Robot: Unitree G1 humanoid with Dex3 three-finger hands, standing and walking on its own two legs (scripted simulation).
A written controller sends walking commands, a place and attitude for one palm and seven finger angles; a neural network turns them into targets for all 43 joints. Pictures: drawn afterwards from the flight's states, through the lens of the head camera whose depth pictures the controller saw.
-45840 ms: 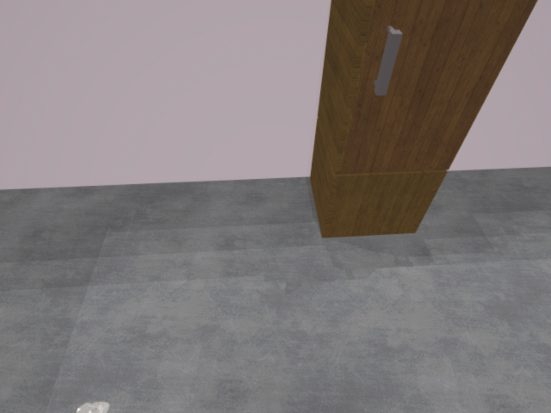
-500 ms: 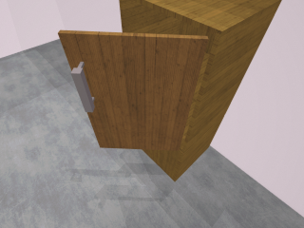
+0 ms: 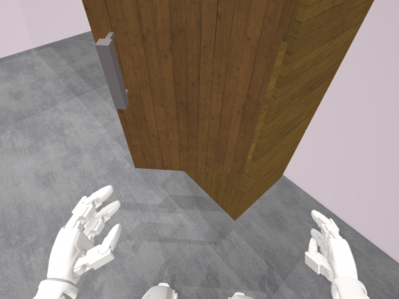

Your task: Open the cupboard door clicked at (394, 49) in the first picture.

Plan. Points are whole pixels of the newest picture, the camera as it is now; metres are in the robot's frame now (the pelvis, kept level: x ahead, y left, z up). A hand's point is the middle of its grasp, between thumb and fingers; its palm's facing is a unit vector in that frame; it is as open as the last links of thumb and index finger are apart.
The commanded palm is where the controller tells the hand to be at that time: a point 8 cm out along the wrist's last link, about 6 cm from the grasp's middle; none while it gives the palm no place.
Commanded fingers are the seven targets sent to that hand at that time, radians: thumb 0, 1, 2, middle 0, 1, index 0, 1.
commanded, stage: raise the hand with hooked fingers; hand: left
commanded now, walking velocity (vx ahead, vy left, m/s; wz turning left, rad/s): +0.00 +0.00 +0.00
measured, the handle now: (116, 72) +0.56 +0.24 +0.15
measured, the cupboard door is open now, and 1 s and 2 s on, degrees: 45 45 45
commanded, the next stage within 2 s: move the hooked fingers beside the handle in 1.70 s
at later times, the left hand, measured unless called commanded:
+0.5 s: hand (71, 211) +0.24 +0.23 +0.10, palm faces +0.06 -1.00 -0.06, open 11.4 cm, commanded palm +0.21 +0.29 +0.10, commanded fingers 0.00 -0.17 0.44 -0.28 -0.99 -0.28 -0.99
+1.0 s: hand (41, 169) +0.28 +0.28 +0.15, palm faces +0.09 -1.00 -0.04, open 13.8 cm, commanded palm +0.25 +0.32 +0.16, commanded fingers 0.00 -0.50 0.30 -0.30 -1.20 -0.30 -1.20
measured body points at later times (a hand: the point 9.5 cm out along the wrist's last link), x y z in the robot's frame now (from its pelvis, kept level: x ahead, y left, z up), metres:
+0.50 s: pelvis +0.00 +0.01 +0.03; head +0.03 +0.01 +0.47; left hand +0.23 +0.29 +0.10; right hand +0.14 -0.23 -0.06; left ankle +0.03 +0.13 -0.67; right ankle +0.01 -0.10 -0.67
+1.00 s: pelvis +0.01 +0.01 +0.05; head +0.02 +0.01 +0.50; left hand +0.27 +0.33 +0.16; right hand +0.20 -0.21 -0.02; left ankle +0.03 +0.13 -0.67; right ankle +0.01 -0.10 -0.67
